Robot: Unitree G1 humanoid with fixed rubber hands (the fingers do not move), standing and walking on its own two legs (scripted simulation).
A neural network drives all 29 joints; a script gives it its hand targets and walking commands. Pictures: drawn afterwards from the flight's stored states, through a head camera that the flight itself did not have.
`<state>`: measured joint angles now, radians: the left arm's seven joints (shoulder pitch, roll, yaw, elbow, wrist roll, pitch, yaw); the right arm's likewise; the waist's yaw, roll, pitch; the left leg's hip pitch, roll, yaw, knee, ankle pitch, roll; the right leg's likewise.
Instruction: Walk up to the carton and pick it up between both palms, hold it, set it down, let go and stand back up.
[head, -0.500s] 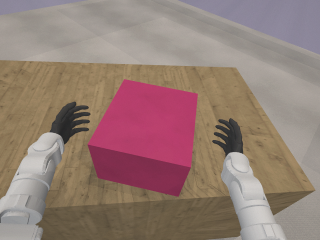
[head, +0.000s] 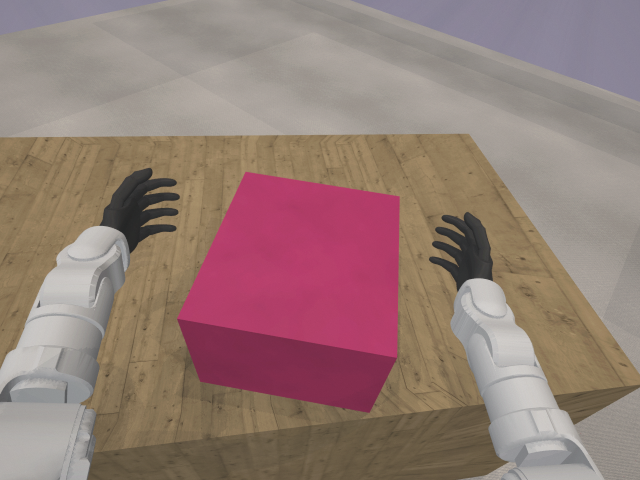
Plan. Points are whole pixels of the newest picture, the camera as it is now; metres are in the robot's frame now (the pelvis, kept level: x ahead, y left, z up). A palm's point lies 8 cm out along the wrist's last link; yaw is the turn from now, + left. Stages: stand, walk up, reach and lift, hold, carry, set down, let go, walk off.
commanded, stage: reach and lift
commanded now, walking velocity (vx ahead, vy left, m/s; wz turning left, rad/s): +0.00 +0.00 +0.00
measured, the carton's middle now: (303, 285) +0.42 -0.04 -0.02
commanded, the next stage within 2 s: none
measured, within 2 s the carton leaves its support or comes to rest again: neither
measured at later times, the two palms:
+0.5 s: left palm (159, 275) +0.43 +0.16 +0.03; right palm (437, 319) +0.32 -0.22 +0.00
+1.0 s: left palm (168, 288) +0.41 +0.15 +0.01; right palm (438, 318) +0.32 -0.22 +0.00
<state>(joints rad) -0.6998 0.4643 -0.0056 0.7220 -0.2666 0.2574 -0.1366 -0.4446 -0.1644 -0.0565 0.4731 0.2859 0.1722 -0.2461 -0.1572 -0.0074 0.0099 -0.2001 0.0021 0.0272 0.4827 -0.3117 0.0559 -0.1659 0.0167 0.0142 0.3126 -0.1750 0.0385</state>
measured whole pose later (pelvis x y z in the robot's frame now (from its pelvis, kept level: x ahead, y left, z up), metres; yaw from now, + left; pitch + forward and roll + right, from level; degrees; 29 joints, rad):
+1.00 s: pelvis -0.06 -0.01 -0.05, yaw +1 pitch +20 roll -3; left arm -1.07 0.36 -0.18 1.58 -0.31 -0.30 -0.07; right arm -0.82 -0.06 -0.12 1.27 0.24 -0.28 -0.22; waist -0.21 0.00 -0.22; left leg -0.86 -0.01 -0.02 0.86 -0.35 0.04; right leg -0.85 0.00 -0.04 0.75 -0.26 0.02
